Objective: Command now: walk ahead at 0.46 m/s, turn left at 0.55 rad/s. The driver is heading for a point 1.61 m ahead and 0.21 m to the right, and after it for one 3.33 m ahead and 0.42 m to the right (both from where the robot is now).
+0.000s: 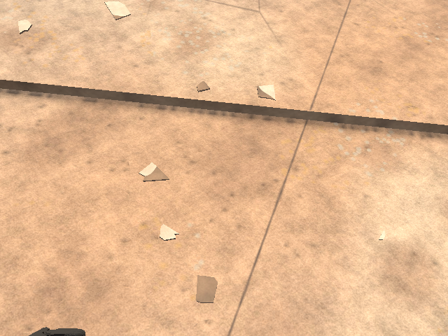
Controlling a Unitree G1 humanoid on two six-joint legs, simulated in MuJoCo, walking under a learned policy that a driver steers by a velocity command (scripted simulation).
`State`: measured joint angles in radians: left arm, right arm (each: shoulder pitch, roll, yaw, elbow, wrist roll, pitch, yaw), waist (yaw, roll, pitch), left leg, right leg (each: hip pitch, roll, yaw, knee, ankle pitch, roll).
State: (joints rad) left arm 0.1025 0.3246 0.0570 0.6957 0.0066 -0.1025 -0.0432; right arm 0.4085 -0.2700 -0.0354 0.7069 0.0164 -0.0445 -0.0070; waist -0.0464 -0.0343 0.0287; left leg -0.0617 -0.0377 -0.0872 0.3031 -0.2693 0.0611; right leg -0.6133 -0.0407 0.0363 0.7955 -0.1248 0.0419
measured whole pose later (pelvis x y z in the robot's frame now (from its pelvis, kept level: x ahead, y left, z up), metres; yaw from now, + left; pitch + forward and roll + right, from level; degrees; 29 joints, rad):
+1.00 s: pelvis +0.54 +0.00 -0.01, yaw -16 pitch +1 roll +2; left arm 0.12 0.31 0.06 0.65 -0.02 -0.02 -0.04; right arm 0.35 -0.30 -0.07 0.79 0.00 -0.09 0.00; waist -0.09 -0.04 0.05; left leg 0.00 -0.01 0.17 0.25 -0.26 0.00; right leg -0.67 -0.09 0.04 0.79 -0.06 0.01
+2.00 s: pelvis +0.77 -0.07 +0.00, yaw +0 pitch +3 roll -2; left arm 0.08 0.32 0.08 0.78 -0.01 0.00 0.01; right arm 0.20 -0.31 -0.07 0.67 0.02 0.01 -0.02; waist -0.01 -0.02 0.04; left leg -0.25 -0.04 -0.10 0.42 -0.21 0.05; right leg -0.47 0.00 0.06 0.80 -0.34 0.07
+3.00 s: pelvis +0.99 -0.12 -0.02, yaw -21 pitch +1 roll +2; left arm 0.19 0.31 0.07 0.64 -0.02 0.04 -0.01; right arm 0.14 -0.32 -0.08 0.73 0.01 0.00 0.00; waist -0.02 0.03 0.03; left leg -0.33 0.10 0.14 0.68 -0.41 -0.01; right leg -0.32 -0.02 -0.03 0.61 -0.33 -0.05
